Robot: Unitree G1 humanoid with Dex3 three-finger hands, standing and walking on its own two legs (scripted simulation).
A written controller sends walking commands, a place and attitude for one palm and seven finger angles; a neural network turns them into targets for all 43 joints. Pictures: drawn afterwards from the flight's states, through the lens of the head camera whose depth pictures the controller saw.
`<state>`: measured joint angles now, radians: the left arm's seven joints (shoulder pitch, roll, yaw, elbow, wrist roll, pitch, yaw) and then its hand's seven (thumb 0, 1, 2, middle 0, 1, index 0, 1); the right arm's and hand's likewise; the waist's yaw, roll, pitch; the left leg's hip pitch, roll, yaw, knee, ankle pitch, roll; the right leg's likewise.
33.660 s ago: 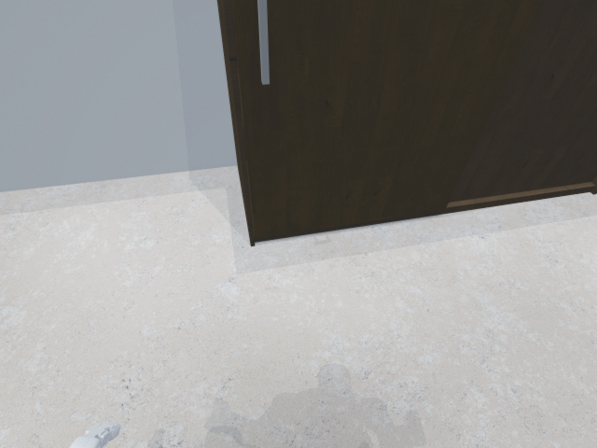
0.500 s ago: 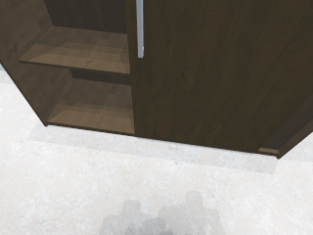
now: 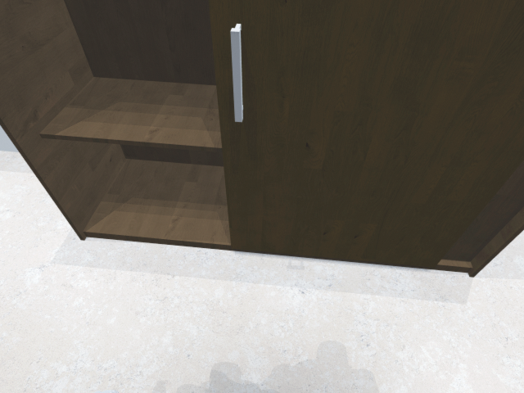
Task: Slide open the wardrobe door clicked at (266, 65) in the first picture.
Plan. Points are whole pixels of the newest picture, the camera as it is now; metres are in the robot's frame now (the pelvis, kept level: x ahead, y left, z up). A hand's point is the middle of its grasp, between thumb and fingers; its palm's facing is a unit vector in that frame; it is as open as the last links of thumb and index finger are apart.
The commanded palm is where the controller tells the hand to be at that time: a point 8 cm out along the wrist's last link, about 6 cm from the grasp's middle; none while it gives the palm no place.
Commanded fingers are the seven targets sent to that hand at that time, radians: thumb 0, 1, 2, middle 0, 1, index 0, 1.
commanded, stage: let the arm hang, fingers relaxed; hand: left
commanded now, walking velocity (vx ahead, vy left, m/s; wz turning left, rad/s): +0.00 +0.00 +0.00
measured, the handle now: (238, 76) +0.80 +0.09 +0.10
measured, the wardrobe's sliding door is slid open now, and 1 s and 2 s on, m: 0.70 0.70 0.70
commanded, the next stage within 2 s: look to check the result in 0.14 s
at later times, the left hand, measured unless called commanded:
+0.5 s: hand out of the picture +0.07 +0.25 -0.16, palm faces -0.02 -0.95 -0.32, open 7.4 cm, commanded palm none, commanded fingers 0.00 0.90 0.90 -0.20 -0.30 -0.20 -0.30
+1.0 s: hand out of the picture +0.12 +0.23 -0.16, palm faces -0.03 -0.95 -0.32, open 7.4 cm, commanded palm none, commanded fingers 0.00 0.90 0.90 -0.20 -0.30 -0.20 -0.30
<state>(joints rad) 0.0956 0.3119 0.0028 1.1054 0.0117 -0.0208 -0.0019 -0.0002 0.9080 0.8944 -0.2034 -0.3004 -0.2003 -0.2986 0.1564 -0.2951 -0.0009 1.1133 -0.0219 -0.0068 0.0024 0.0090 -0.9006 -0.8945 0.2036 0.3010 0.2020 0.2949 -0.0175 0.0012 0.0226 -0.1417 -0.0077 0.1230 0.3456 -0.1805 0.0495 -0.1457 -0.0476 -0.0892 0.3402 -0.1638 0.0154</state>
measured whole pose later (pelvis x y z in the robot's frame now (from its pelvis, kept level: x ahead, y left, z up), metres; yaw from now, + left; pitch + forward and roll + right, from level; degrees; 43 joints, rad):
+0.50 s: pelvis +0.02 +0.00 +0.00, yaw +1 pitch -1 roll +0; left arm 0.13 0.34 0.00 1.15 0.01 -0.02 0.00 0.00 0.91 0.89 -0.20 -0.30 -0.20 -0.30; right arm 0.10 -0.32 0.00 1.12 -0.02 -0.01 0.00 0.01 -0.90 -0.89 0.20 0.30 0.20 0.30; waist 0.00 -0.01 0.05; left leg -0.12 -0.02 0.11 0.31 -0.18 0.05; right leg -0.12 -0.05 -0.10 0.30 -0.17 0.02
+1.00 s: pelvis +0.03 -0.01 +0.00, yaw +1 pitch -1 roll +0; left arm 0.09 0.33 0.00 1.12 0.01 -0.03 0.00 0.00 0.91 0.89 -0.21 -0.30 -0.20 -0.30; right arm 0.10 -0.33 0.01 1.12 -0.02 -0.01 0.00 0.01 -0.90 -0.89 0.20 0.30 0.20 0.30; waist -0.01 -0.01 0.04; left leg -0.08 0.00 0.11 0.28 -0.19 0.03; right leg -0.09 -0.04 -0.10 0.28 -0.18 0.01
